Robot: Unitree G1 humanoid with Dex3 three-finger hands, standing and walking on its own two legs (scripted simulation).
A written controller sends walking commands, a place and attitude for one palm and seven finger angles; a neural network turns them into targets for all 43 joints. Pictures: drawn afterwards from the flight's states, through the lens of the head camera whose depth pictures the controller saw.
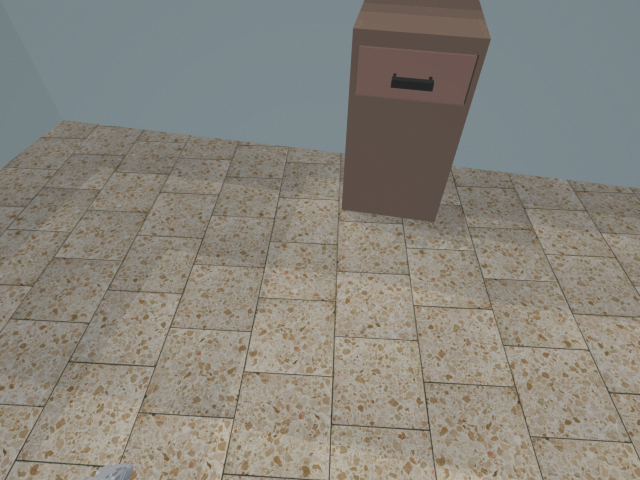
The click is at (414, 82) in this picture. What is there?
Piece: drawer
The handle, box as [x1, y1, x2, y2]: [391, 73, 433, 91]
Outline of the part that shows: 392,76 391,87 431,91 432,90 433,80 431,79 431,77 429,77 429,79 426,80 396,77 395,73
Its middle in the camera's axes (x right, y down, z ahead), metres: +0.31 -0.54 +1.32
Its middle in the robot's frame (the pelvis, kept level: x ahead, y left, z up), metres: +1.36 -0.25 -0.10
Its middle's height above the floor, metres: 0.67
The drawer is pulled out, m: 0.00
